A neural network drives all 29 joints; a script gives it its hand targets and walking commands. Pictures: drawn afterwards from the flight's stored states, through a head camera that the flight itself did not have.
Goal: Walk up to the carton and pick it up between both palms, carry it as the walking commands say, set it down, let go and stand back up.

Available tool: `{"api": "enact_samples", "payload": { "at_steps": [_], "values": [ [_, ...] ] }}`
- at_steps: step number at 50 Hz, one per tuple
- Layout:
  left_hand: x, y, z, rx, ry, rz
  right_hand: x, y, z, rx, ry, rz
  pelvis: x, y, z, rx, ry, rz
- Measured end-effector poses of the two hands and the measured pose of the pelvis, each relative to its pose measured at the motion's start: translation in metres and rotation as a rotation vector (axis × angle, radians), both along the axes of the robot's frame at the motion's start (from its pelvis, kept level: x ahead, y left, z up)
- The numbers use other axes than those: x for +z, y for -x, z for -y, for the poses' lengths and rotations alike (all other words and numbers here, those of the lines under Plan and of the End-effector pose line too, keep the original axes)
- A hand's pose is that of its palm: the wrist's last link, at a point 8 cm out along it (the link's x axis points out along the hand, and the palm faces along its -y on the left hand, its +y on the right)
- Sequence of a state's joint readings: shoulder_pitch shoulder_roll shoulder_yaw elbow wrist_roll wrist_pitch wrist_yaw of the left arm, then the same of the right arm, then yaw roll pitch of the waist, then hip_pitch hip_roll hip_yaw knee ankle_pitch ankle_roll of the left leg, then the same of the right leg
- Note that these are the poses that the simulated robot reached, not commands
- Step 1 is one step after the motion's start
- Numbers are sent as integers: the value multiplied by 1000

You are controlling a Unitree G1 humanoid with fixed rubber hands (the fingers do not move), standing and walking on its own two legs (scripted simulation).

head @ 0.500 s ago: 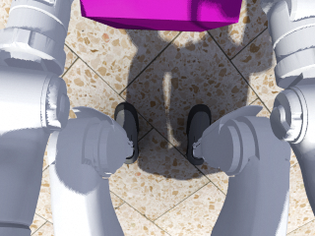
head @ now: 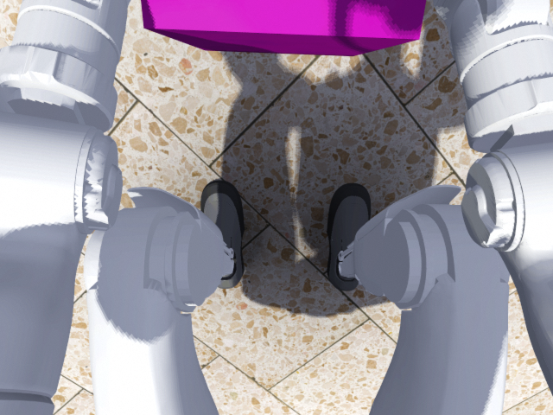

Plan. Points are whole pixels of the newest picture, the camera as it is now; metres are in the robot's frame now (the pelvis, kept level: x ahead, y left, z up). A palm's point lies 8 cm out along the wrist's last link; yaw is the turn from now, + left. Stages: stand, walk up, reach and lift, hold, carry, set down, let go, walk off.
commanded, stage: reach and lift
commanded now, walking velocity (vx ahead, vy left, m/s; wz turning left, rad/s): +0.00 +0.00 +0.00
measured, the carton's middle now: out of the picture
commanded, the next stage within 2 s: none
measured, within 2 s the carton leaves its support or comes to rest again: leaves its support in 0.80 s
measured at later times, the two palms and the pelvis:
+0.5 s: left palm out of the picture +0.57 +0.18 -0.19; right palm out of the picture +0.56 -0.15 -0.19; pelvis +0.00 +0.00 +0.00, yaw +0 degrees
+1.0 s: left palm out of the picture +0.57 +0.17 -0.14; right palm out of the picture +0.57 -0.15 -0.14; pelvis -0.01 +0.00 +0.00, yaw +0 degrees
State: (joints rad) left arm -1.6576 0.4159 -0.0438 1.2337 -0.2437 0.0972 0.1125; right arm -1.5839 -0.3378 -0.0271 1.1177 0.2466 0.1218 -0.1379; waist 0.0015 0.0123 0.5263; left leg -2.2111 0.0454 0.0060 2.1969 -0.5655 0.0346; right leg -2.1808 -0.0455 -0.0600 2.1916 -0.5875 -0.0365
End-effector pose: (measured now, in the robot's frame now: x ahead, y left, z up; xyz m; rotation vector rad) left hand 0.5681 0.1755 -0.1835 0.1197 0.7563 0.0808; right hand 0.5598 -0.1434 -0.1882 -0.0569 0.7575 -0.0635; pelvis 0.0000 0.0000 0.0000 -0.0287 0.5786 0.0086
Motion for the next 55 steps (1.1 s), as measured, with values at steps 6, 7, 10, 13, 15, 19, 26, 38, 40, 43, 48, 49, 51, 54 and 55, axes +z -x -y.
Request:
{"api": "enact_samples", "payload": {
  "at_steps": [6, 7, 10, 13, 15, 19, 26, 38, 40, 43, 48, 49, 51, 54, 55],
  "values": [
    [0, 0, 0, 7, 13, -11, -1, 0, 0, -8, -18, -4, 0, 0, 0, 1, 0, -1],
    [-1, 0, 0, 13, 23, -15, -1, 0, 0, -10, -27, -6, 0, 0, 0, 1, 0, -2],
    [-2, 0, -1, 25, 50, -21, -2, 0, 1, -17, -53, -12, 0, -1, 0, 1, 0, -3],
    [-2, 0, -1, 31, 69, -26, -3, 0, 2, -24, -74, -18, 0, -1, 0, 1, 0, -4],
    [-2, 0, -2, 34, 76, -28, -3, 0, 2, -27, -82, -20, 0, -1, 0, 1, 1, -5],
    [-3, 0, -2, 36, 85, -31, -3, 0, 2, -31, -90, -23, 0, -1, -1, 2, 2, -5],
    [-2, 0, -2, 33, 82, -33, -3, 0, 2, -33, -89, -25, 0, -1, -1, 2, 3, -4],
    [6, -2, 4, 0, 2, -42, 4, -2, 1, -50, -2, -42, -1, 1, -1, 2, 2, 4],
    [10, -3, 6, -3, -11, -43, 7, -2, 1, -55, 5, -45, -1, 1, -1, 2, 1, 8],
    [18, -4, 7, 6, -11, -37, 15, -4, 2, -56, 2, -38, 0, 2, -1, -2, -2, 20],
    [39, -5, 8, 29, 15, -8, 36, -6, 4, -60, -3, -10, 1, 6, 0, -7, -7, 52],
    [43, -6, 9, 35, 22, -3, 40, -6, 4, -60, -4, -5, 1, 6, 0, -7, -7, 59],
    [51, -6, 8, 43, 30, 5, 48, -6, 4, -59, -4, 3, 2, 8, 0, -7, -7, 71],
    [61, -7, 9, 57, 45, 12, 57, -6, 4, -59, -5, 9, 2, 9, 0, -7, -7, 87],
    [63, -7, 9, 59, 48, 13, 59, -6, 4, -57, -4, 10, 3, 9, 0, -7, -7, 91]
  ]
}}
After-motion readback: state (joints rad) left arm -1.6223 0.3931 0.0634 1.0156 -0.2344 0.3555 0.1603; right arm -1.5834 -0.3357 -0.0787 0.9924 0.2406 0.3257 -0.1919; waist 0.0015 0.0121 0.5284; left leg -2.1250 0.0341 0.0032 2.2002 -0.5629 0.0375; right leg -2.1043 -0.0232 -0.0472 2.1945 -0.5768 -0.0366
